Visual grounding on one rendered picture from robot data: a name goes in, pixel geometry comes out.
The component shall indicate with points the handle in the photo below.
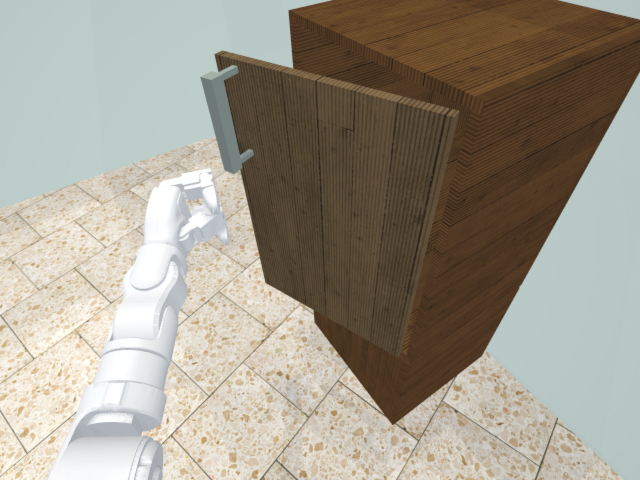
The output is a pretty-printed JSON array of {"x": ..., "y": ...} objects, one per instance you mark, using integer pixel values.
[{"x": 218, "y": 105}]

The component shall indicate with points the robot left hand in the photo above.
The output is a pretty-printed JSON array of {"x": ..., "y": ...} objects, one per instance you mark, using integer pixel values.
[{"x": 169, "y": 221}]

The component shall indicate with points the left robot forearm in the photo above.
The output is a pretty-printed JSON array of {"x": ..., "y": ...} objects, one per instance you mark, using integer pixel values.
[{"x": 126, "y": 397}]

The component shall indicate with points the cupboard door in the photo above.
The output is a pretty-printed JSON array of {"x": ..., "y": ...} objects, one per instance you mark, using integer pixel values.
[{"x": 342, "y": 190}]

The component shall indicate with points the robot left upper arm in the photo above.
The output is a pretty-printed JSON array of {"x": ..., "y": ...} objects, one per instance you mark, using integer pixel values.
[{"x": 111, "y": 458}]

